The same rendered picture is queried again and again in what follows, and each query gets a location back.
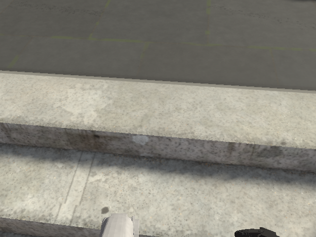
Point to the left robot thigh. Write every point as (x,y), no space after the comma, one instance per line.
(120,225)

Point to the robot right hand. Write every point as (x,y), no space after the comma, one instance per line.
(262,232)

